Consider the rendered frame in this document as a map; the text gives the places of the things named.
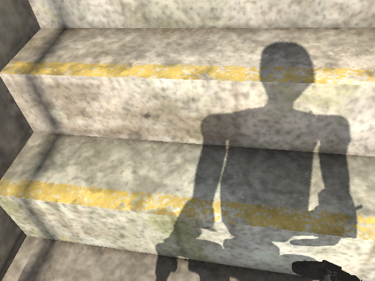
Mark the right robot hand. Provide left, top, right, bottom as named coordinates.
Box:
left=292, top=260, right=362, bottom=281

